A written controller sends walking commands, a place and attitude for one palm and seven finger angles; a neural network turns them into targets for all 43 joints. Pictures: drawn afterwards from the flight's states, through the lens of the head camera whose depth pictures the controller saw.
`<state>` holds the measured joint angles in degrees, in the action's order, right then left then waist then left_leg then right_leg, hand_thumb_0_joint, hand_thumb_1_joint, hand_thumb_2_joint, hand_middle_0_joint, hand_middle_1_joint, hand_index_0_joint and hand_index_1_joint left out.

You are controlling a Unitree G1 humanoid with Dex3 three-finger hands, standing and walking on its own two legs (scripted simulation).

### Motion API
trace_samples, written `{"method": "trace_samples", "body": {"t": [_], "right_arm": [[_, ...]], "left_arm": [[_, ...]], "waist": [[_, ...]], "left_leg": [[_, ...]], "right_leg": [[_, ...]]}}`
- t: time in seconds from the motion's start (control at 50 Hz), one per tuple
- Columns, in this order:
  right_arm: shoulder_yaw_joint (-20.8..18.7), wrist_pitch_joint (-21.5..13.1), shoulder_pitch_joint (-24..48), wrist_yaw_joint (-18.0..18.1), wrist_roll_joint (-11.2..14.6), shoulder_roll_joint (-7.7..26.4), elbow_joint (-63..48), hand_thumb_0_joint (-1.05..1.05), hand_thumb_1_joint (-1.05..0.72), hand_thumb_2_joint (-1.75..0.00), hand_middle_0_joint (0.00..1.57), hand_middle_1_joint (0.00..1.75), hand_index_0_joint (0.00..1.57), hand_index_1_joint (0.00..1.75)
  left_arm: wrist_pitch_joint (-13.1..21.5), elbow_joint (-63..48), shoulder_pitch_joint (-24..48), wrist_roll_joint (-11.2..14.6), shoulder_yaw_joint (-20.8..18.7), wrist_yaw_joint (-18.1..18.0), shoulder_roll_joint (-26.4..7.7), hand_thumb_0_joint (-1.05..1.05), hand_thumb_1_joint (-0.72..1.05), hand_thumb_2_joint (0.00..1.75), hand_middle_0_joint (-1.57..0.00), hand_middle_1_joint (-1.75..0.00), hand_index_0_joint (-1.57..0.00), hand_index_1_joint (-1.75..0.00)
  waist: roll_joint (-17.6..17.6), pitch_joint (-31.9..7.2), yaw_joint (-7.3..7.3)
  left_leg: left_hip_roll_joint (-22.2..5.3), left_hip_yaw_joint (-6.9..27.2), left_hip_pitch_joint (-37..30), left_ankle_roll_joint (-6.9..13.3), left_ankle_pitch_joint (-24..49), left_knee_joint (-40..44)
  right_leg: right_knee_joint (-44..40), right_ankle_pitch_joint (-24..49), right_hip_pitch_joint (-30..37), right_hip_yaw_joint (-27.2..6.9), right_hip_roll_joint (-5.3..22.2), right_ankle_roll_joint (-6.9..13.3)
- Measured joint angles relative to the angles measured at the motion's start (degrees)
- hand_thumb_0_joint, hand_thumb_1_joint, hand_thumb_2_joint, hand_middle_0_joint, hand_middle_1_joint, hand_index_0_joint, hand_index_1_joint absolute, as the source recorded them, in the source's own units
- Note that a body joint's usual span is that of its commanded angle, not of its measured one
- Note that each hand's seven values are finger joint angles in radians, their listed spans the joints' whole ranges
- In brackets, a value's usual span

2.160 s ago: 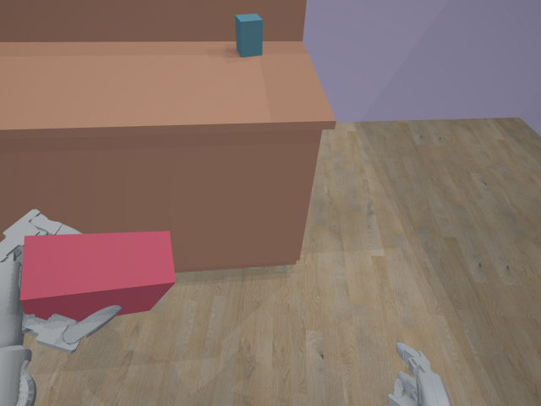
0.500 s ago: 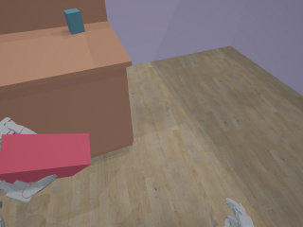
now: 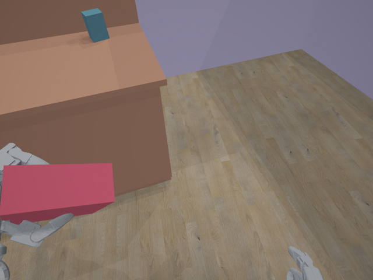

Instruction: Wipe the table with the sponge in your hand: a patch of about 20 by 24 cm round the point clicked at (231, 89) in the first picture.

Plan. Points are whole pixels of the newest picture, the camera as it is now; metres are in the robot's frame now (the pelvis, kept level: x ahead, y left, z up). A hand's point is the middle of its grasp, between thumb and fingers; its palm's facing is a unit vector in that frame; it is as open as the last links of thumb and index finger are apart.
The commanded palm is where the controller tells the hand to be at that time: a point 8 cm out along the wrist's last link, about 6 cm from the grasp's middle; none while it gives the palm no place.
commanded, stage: take the last steps up to it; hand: left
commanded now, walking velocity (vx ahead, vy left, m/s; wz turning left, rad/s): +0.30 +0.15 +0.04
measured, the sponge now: (74, 193) +0.22 +0.20 +0.15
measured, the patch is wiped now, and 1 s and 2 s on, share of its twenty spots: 0.00 0.00 0.00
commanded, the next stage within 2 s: come to a stop and stand still in 1.54 s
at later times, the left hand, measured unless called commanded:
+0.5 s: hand (69, 141) +0.32 +0.24 +0.16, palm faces +0.42 -0.77 -0.48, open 10.3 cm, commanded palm +0.27 +0.28 +0.17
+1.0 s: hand (71, 94) +0.45 +0.28 +0.17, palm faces +0.41 -0.81 -0.42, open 10.3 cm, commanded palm +0.39 +0.32 +0.17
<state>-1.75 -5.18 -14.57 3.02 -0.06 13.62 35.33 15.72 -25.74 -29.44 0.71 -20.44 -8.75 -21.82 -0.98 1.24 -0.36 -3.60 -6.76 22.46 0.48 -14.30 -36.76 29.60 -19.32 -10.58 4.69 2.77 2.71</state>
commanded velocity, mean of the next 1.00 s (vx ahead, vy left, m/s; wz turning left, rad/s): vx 0.29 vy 0.13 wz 0.02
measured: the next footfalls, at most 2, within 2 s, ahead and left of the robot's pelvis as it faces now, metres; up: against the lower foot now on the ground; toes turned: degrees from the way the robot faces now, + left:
left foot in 0.08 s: +0.09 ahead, +0.16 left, +0.00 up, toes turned +8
right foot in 0.36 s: +0.15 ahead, -0.08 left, +0.00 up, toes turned -9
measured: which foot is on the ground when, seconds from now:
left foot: up 0.00-0.06, down 0.08-0.38, up 0.40-0.78, down 0.80-1.00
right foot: down 0.00-0.10, up 0.12-0.34, down 0.36-0.82, up 0.84-1.00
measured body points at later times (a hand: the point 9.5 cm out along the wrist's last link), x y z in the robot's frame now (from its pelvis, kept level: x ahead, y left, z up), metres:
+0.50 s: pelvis +0.11 +0.00 -0.01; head +0.13 -0.04 +0.44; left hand +0.29 +0.28 +0.19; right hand +0.26 -0.23 -0.13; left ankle +0.06 +0.14 -0.65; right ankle +0.11 -0.07 -0.74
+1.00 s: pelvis +0.23 +0.04 -0.01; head +0.24 +0.04 +0.44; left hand +0.42 +0.32 +0.19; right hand +0.39 -0.17 -0.10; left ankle +0.25 +0.16 -0.74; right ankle +0.21 -0.06 -0.67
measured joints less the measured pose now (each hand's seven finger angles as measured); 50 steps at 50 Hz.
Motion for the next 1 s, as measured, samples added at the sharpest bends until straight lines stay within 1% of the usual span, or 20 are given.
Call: {"method": "trace_samples", "body": {"t": [0.06,0.12,0.16,0.2,0.24,0.28,0.36,0.4,0.44,0.48,0.54,0.58,0.66,0.74,0.8,0.84,0.86,0.9,0.94,1.0], "right_arm": [[0.06,-0.21,-0.8,0.45,0.09,0.43,-0.27,0.01,-0.91,-0.9,0.2,0.29,0.2,0.3],[0.33,-0.15,0.93,0.74,0.38,-1.2,0.11,0.01,-0.91,-0.9,0.2,0.29,0.2,0.3],[1.12,-0.61,2.1,0.84,0.06,-2.76,0.13,0.01,-0.91,-0.9,0.2,0.29,0.2,0.3],[1.98,-1.35,2.67,0.51,0.08,-4.35,0.08,0.01,-0.91,-0.9,0.2,0.29,0.2,0.3],[2.79,-2.18,2.72,0.0,0.25,-5.54,-0.09,0.01,-0.9,-0.9,0.2,0.29,0.2,0.3],[3.43,-2.93,2.32,-0.43,0.26,-6.14,-0.34,0.01,-0.9,-0.9,0.2,0.3,0.2,0.3],[3.77,-3.43,0.78,-0.44,0.15,-5.81,-0.27,0.01,-0.9,-0.9,0.21,0.3,0.2,0.3],[3.09,-2.48,1.0,-0.25,0.31,-4.53,1.07,0.01,-0.9,-0.9,0.21,0.3,0.2,0.3],[2.27,-1.02,1.89,-0.33,0.25,-3.17,3.31,0.01,-0.9,-0.9,0.21,0.3,0.2,0.3],[1.68,0.13,2.61,-0.41,0.18,-1.88,4.54,0.01,-0.9,-0.9,0.21,0.3,0.2,0.3],[0.94,1.03,3.12,-0.45,0.08,-0.24,4.17,0.01,-0.9,-0.9,0.21,0.3,0.2,0.3],[0.43,1.14,3.24,-0.47,0.01,0.54,3.31,0.01,-0.91,-0.9,0.2,0.3,0.2,0.3],[-0.62,0.58,3.18,-0.7,-0.2,1.47,1.07,0.01,-0.91,-0.9,0.2,0.29,0.2,0.3],[-1.48,0.12,2.42,-0.6,-0.24,1.27,-0.95,0.01,-0.91,-0.9,0.2,0.29,0.2,0.3],[-1.46,-0.04,1.49,-0.2,-0.08,1.2,-2.55,0.01,-0.91,-0.9,0.2,0.29,0.2,0.3],[-1.69,0.09,2.53,0.23,0.19,-0.51,-2.25,0.01,-0.91,-0.9,0.2,0.29,0.2,0.3],[-1.48,0.17,2.98,0.22,0.44,-1.56,-2.03,0.01,-0.91,-0.9,0.2,0.29,0.2,0.3],[-0.19,0.05,3.44,0.04,0.45,-3.43,-1.31,0.01,-0.91,-0.9,0.2,0.29,0.19,0.3],[1.13,-0.21,3.42,-0.44,0.7,-5.06,-0.7,0.01,-0.91,-0.9,0.2,0.29,0.2,0.3],[2.72,-1.12,2.62,-0.99,0.72,-6.56,-0.35,0.01,-0.9,-0.9,0.2,0.29,0.2,0.3]], "left_arm": [[-0.97,0.71,0.97,0.11,0.97,-0.42,1.61,0.0,-0.5,1.0,-0.71,-1.35,-0.72,-1.35],[-1.88,2.3,3.97,0.21,1.08,-0.78,2.07,0.0,-0.5,1.0,-0.71,-1.35,-0.72,-1.35],[-2.72,3.74,5.8,-0.13,1.21,-0.73,1.78,0.0,-0.5,1.0,-0.71,-1.35,-0.72,-1.35],[-3.78,3.49,6.43,-0.35,1.36,-0.5,0.96,0.0,-0.5,1.0,-0.71,-1.35,-0.72,-1.35],[-4.14,1.44,5.45,-0.15,1.32,-0.37,0.55,0.0,-0.5,1.0,-0.71,-1.35,-0.72,-1.35],[-3.79,-1.33,3.41,0.11,1.11,-0.3,0.35,0.0,-0.5,1.0,-0.71,-1.36,-0.72,-1.36],[-2.26,-3.98,0.76,0.27,0.4,-0.11,-0.98,0.0,-0.5,1.0,-0.71,-1.36,-0.72,-1.36],[-1.82,-2.81,2.01,-0.11,0.64,0.26,-0.83,0.0,-0.5,1.0,-0.71,-1.36,-0.72,-1.36],[-1.73,-0.38,3.73,-0.07,1.04,0.76,0.23,0.0,-0.5,1.0,-0.71,-1.36,-0.72,-1.36],[-1.55,2.22,4.14,0.14,0.68,1.17,1.67,0.0,-0.5,1.0,-0.71,-1.36,-0.72,-1.36],[-1.29,4.9,2.96,-0.19,0.19,1.28,2.94,0.0,-0.5,1.0,-0.71,-1.36,-0.72,-1.36],[-1.37,5.02,2.51,-0.5,0.56,1.24,3.02,0.0,-0.5,1.0,-0.71,-1.36,-0.72,-1.36],[-1.01,1.22,1.63,-0.99,1.63,0.95,2.11,0.0,-0.5,1.0,-0.71,-1.36,-0.72,-1.36],[-0.48,-4.82,0.09,-0.99,1.17,0.28,0.19,0.0,-0.5,1.0,-0.71,-1.36,-0.72,-1.36],[0.21,-7.95,-0.84,-0.46,-0.6,-0.56,-1.13,0.0,-0.5,1.0,-0.71,-1.36,-0.72,-1.36],[0.7,-6.77,1.1,-0.01,-2.11,-1.0,-2.33,0.0,-0.5,1.0,-0.71,-1.36,-0.72,-1.36],[0.8,-5.01,2.6,0.1,-2.36,-1.09,-2.62,0.0,-0.5,1.0,-0.71,-1.36,-0.72,-1.36],[-0.01,-1.44,4.96,0.16,-2.51,-0.85,-2.73,0.0,-0.5,1.0,-0.71,-1.36,-0.72,-1.36],[-1.37,0.4,5.86,0.18,-2.48,-0.55,-2.14,0.0,-0.5,1.0,-0.71,-1.36,-0.72,-1.36],[-2.64,-1.29,4.34,0.27,-1.6,-0.08,-0.36,0.0,-0.5,1.0,-0.71,-1.36,-0.72,-1.36]], "waist": [[0.68,-1.35,-0.67],[-1.46,-0.84,-0.87],[-1.61,-0.44,-0.29],[-1.24,-0.09,0.34],[-0.78,0.26,0.49],[-0.12,0.55,0.41],[1.97,0.62,0.11],[4.06,0.9,-0.04],[4.12,1.19,-0.56],[3.54,1.31,-1.06],[3.01,1.45,-0.15],[2.24,2.11,0.46],[0.31,3.82,0.89],[-1.25,3.92,0.75],[-1.07,2.22,0.48],[-2.25,1.85,0.72],[-2.34,1.71,0.88],[-1.91,0.82,1.45],[-1.42,0.08,1.59],[-0.82,-0.19,1.05]], "left_leg": [[0.69,-1.36,-6.05,0.88,0.87,7.25],[2.18,-2.43,-7.12,0.05,-0.65,5.45],[2.08,-2.32,-7.33,-0.24,-1.88,4.29],[1.59,-1.69,-7.9,-0.2,-2.25,4.54],[0.93,-1.51,-8.73,-0.54,-2.44,5.3],[0.3,-1.57,-9.59,-1.19,-2.97,5.71],[-0.77,-0.68,-9.89,-2.59,-6.28,2.48],[-1.58,1.14,-6.68,-1.07,-10.09,-6.48],[0.4,3.57,-1.5,-0.96,-11.36,-20.2],[1.52,4.31,2.93,-1.4,-9.29,-29.58],[0.81,4.67,8.2,-2.01,-4.65,-33.56],[-0.18,4.26,9.91,-2.12,-2.24,-30.04],[-1.64,2.01,8.69,-1.59,0.04,-15.01],[-1.01,-0.72,3.89,-0.82,0.51,-2.61],[0.27,-2.58,-2.78,-0.03,4.43,7.04],[1.06,-3.48,-3.15,0.52,2.6,4.43],[1.03,-3.52,-3.21,0.64,1.07,2.96],[0.73,-2.93,-3.69,0.73,-0.38,2.49],[0.4,-2.54,-4.6,0.6,-0.3,3.66],[0.16,-2.52,-6.16,0.24,-0.19,5.55]], "right_leg": [[3.52,-3.39,0.26,-0.07,0.19,-1.27],[14.12,-7.82,-3.17,-2.28,1.75,-2.34],[24.55,-11.25,-7.58,-2.6,1.16,-2.99],[29.42,-11.77,-11.15,-1.8,0.72,-3.53],[28.02,-9.83,-13.32,-0.61,0.91,-3.86],[23.05,-7.14,-13.82,0.76,1.21,-4.04],[8.69,-0.63,-9.62,3.5,0.52,-3.79],[9.44,0.77,-9.07,5.06,-0.23,-0.33],[10.09,-0.81,-8.3,5.28,0.31,1.25],[8.11,-0.8,-6.85,4.51,0.68,1.28],[3.48,0.71,-4.28,4.22,0.85,0.82],[0.91,1.4,-2.6,4.33,1.16,0.59],[-1.57,1.37,-0.21,4.28,1.81,-0.11],[-0.64,-0.93,1.36,3.76,2.25,-1.31],[4.72,-5.05,0.94,2.69,2.27,-2.68],[15.86,-9.53,-2.84,0.34,3.23,-2.99],[22.73,-12.09,-5.36,-1.15,2.46,-3.0],[33.32,-13.48,-10.44,-1.57,1.19,-3.45],[37.35,-11.37,-14.61,-0.76,1.11,-4.0],[34.29,-6.64,-18.07,0.57,2.08,-4.58]]}}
